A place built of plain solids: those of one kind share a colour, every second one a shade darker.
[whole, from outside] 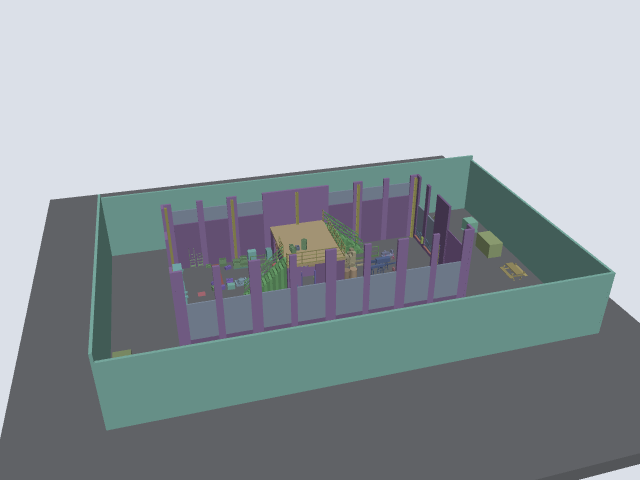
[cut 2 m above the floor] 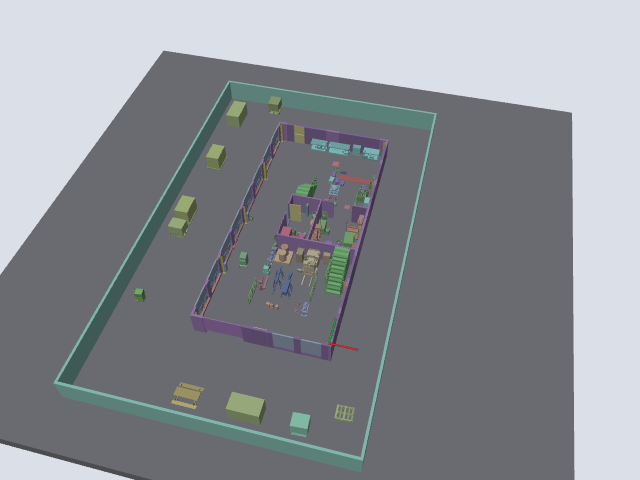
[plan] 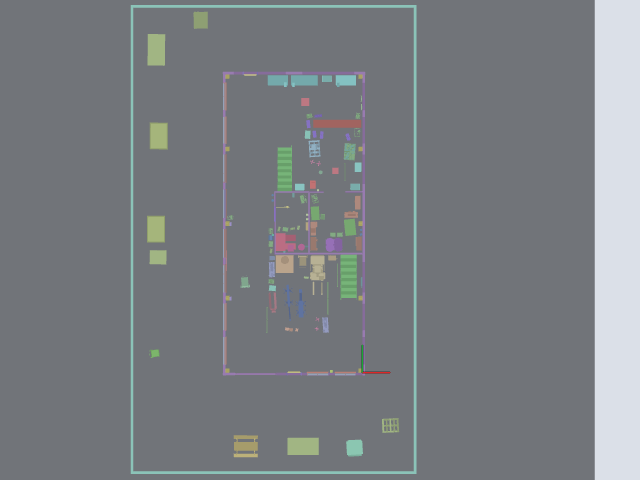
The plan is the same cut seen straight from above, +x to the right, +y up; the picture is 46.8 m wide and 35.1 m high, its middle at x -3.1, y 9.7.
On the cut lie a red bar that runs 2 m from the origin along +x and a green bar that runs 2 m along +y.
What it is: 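A firm's repair and maintenance workshop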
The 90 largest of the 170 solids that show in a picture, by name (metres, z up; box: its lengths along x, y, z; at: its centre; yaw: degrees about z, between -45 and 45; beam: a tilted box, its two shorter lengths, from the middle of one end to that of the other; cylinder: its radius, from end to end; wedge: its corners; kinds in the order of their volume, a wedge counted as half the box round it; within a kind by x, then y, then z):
{
 "yard_bound_1": {"box": [0.2, 34.3, 5.25], "at": [-16.85, 9.74, 2.58]},
 "yard_bound_2": {"box": [20.9, 0.2, 5.25], "at": [-6.5, -7.31, 2.58]},
 "yard_bound_3": {"box": [20.9, 0.2, 5.95], "at": [-6.5, 26.79, 2.92]},
 "yard_bound_4": {"box": [0.2, 34.3, 5.65], "at": [3.85, 9.74, 2.77]},
 "wall_1": {"box": [0.2, 0.81, 6.15], "at": [-10.1, 0.2, 3.02]},
 "wall_2": {"box": [0.2, 0.51, 6.15], "at": [-10.1, 2.85, 3.02]},
 "wall_3": {"box": [0.2, 0.81, 6.15], "at": [-10.1, 5.45, 3.02]},
 "wall_4": {"box": [0.2, 0.51, 6.15], "at": [-10.1, 8.15, 3.02]},
 "wall_5": {"box": [0.2, 0.81, 6.15], "at": [-10.1, 10.9, 3.02]},
 "wall_6": {"box": [0.2, 0.51, 6.15], "at": [-10.1, 13.65, 3.02]},
 "wall_7": {"box": [0.2, 0.81, 6.15], "at": [-10.1, 16.35, 3.02]},
 "wall_8": {"box": [0.2, 0.51, 6.15], "at": [-10.1, 18.95, 3.02]},
 "wall_9": {"box": [0.2, 0.81, 6.15], "at": [-10.1, 21.6, 3.02]},
 "wall_10": {"box": [0.81, 0.2, 6.15], "at": [-9.8, 21.9, 3.02]},
 "wall_11": {"box": [0.91, 0.2, 6.15], "at": [-9.75, -0.1, 3.02]},
 "wall_12": {"box": [3.81, 0.2, 2.75], "at": [-7.5, 21.9, 1.32]},
 "wall_13": {"box": [0.06, 2.42, 2.87], "at": [-6.43, 9.85, 1.39]},
 "wall_14": {"box": [0.06, 2.35, 2.75], "at": [-6.37, 9.88, 1.32]},
 "wall_15": {"box": [2.26, 0.2, 6.15], "at": [-5.17, -0.1, 3.02]},
 "wall_16": {"box": [2.5, 0.06, 2.87], "at": [-5.15, 8.67, 1.39]},
 "wall_17": {"box": [2.5, 0.06, 2.75], "at": [-5.15, 13.17, 1.32]},
 "wall_18": {"box": [1.21, 0.2, 6.15], "at": [-5.0, 21.9, 3.02]},
 "wall_19": {"box": [0.06, 4.5, 2.75], "at": [-3.93, 10.95, 1.32]},
 "wall_20": {"box": [0.06, 4.5, 2.75], "at": [-3.87, 10.95, 1.32]},
 "wall_21": {"box": [3.81, 0.2, 2.75], "at": [-2.5, 21.9, 1.32]},
 "wall_22": {"box": [0.51, 0.2, 6.15], "at": [-2.25, -0.1, 3.02]},
 "wall_23": {"box": [3.9, 0.06, 2.87], "at": [-1.95, 8.67, 1.39]},
 "wall_24": {"box": [3.9, 0.06, 2.75], "at": [-1.95, 8.73, 1.32]},
 "wall_25": {"box": [0.81, 0.2, 6.15], "at": [-0.2, 21.9, 3.02]},
 "wall_26": {"box": [0.71, 0.2, 6.15], "at": [-0.15, -0.1, 3.02]},
 "wall_27": {"box": [0.2, 0.81, 6.15], "at": [0.1, 0.2, 3.02]},
 "wall_28": {"box": [0.2, 2.01, 4.25], "at": [0.1, 1.6, 2.08]},
 "wall_29": {"box": [0.2, 0.51, 6.15], "at": [0.1, 2.85, 3.02]},
 "wall_30": {"box": [0.2, 1.96, 4.25], "at": [0.1, 4.08, 2.08]},
 "wall_31": {"box": [0.2, 0.81, 6.15], "at": [0.1, 5.45, 3.02]},
 "wall_32": {"box": [0.2, 2.26, 4.25], "at": [0.1, 6.97, 2.08]},
 "wall_33": {"box": [0.2, 0.61, 6.15], "at": [0.1, 8.4, 3.02]},
 "wall_34": {"box": [0.2, 4.5, 6.15], "at": [0.1, 10.95, 3.02]},
 "wall_35": {"box": [0.2, 0.61, 6.15], "at": [0.1, 13.5, 3.02]},
 "wall_36": {"box": [0.2, 2.16, 4.25], "at": [0.1, 14.88, 2.08]},
 "wall_37": {"box": [0.2, 0.81, 6.15], "at": [0.1, 16.35, 3.02]},
 "wall_38": {"box": [0.2, 1.96, 4.25], "at": [0.1, 17.73, 2.08]},
 "wall_39": {"box": [0.2, 0.51, 6.15], "at": [0.1, 18.95, 3.02]},
 "wall_40": {"box": [0.2, 2.01, 4.25], "at": [0.1, 20.2, 2.08]},
 "wall_41": {"box": [0.2, 0.81, 6.15], "at": [0.1, 21.6, 3.02]},
 "beyond_oil_tank_1": {"box": [1.17, 1.7, 1.35], "at": [-15.09, 10.48, 0.62]},
 "beyond_oil_tank_2": {"box": [1.16, 1.8, 1.4], "at": [-15.09, 10.49, 0.64]},
 "beyond_oil_tank_3": {"box": [1.17, 1.7, 1.35], "at": [-14.89, 17.3, 0.62], "yaw": -0.3},
 "beyond_oil_tank_4": {"box": [1.16, 1.8, 1.4], "at": [-14.89, 17.3, 0.64], "yaw": -0.3},
 "beyond_pallets_1": {"box": [1.27, 2.3, 1.34], "at": [-15.07, 23.61, 0.66], "yaw": -0.6},
 "beyond_pallets_2": {"box": [1.22, 1.02, 0.83], "at": [-14.94, 8.43, 0.78], "yaw": -1.3},
 "beyond_pallets_3": {"box": [1.02, 1.21, 0.84], "at": [-11.82, 25.77, 0.91], "yaw": 0.1},
 "beyond_pallets_4": {"box": [2.29, 1.27, 1.34], "at": [-4.34, -5.39, 0.66]},
 "stair_1": {"box": [1.05, 0.25, 2.76], "at": [-5.67, 13.39, 1.33]},
 "stair_2": {"box": [1.05, 0.25, 2.56], "at": [-5.67, 13.62, 1.23]},
 "stair_3": {"box": [1.05, 0.25, 2.37], "at": [-5.67, 13.85, 1.14]},
 "stair_4": {"box": [1.05, 0.25, 2.18], "at": [-5.67, 14.07, 1.04]},
 "stair_5": {"box": [1.05, 0.25, 1.98], "at": [-5.67, 14.3, 0.94]},
 "stair_6": {"box": [1.05, 0.25, 1.79], "at": [-5.67, 14.53, 0.84]},
 "stair_7": {"box": [1.05, 0.25, 1.6], "at": [-5.67, 14.75, 0.75]},
 "stair_8": {"box": [1.05, 0.25, 1.4], "at": [-5.67, 14.98, 0.65]},
 "stair_9": {"box": [1.2, 0.26, 1.09], "at": [-1.0, 6.57, 0.49]},
 "stair_10": {"box": [1.2, 0.26, 1.29], "at": [-1.0, 6.81, 0.6]},
 "stair_11": {"box": [1.2, 0.26, 1.5], "at": [-1.0, 7.05, 0.7]},
 "stair_12": {"box": [1.2, 0.26, 1.71], "at": [-1.0, 7.29, 0.8]},
 "stair_13": {"box": [1.2, 0.26, 1.91], "at": [-1.0, 7.53, 0.91]},
 "stair_14": {"box": [1.2, 0.26, 2.12], "at": [-1.0, 7.77, 1.01]},
 "stair_15": {"box": [1.2, 0.26, 2.33], "at": [-1.0, 8.02, 1.11]},
 "stair_16": {"box": [1.2, 0.26, 2.54], "at": [-1.0, 8.26, 1.22]},
 "stair_17": {"box": [1.2, 0.26, 2.74], "at": [-1.0, 8.5, 1.32]},
 "raised_floor_deck_1": {"box": [6.52, 4.68, 0.2], "at": [-3.23, 10.95, 2.8]},
 "window_pane_1": {"box": [0.1, 2.0, 3.06], "at": [-10.15, 1.6, 1.87]},
 "window_pane_2": {"box": [0.1, 1.95, 3.06], "at": [-10.15, 4.08, 1.87]},
 "window_pane_3": {"box": [0.1, 2.05, 3.06], "at": [-10.15, 6.88, 1.87]},
 "window_pane_4": {"box": [0.1, 2.1, 3.06], "at": [-10.15, 9.45, 1.87]},
 "window_pane_5": {"box": [0.1, 2.1, 3.06], "at": [-10.15, 12.35, 1.87]},
 "window_pane_6": {"box": [0.1, 2.05, 3.06], "at": [-10.15, 14.93, 1.87]},
 "window_pane_7": {"box": [0.1, 1.95, 3.06], "at": [-10.15, 17.73, 1.87]},
 "window_pane_8": {"box": [0.1, 2.0, 3.06], "at": [-10.15, 20.2, 1.87]},
 "window_pane_9": {"box": [1.55, 0.1, 3.06], "at": [-3.27, -0.15, 1.87]},
 "window_pane_10": {"box": [1.5, 0.1, 3.06], "at": [-1.25, -0.15, 1.87]},
 "crate_1": {"box": [0.6, 1.0, 0.8], "at": [-3.45, 11.65, 0.35], "yaw": 3.2},
 "crate_2": {"box": [0.8, 1.2, 0.95], "at": [-0.9, 10.62, 0.42], "yaw": 5.7},
 "plant_pumps_1": {"box": [0.72, 1.3, 1.35], "at": [-5.98, 9.55, 0.62]},
 "beyond_tote_tank_1": {"box": [1.18, 0.98, 1.02], "at": [-0.57, -5.5, 0.63], "yaw": 3.2},
 "roller_shutter_1": {"box": [2.86, 0.06, 3.63], "at": [-7.8, -0.12, 2.19]},
 "drums_bund_1": {"box": [1.3, 1.3, 0.35], "at": [-5.68, 7.94, 0.13]},
 "forklift_1": {"box": [1.02, 0.58, 0.95], "at": [-3.27, 8.21, 0.58]},
 "spill_kit_1": {"box": [0.51, 0.62, 1.12], "at": [-4.36, 8.12, 0.51]},
 "wheelie_bin_1": {"box": [0.51, 0.62, 1.12], "at": [-8.6, 6.66, 0.51], "yaw": 4.3}
}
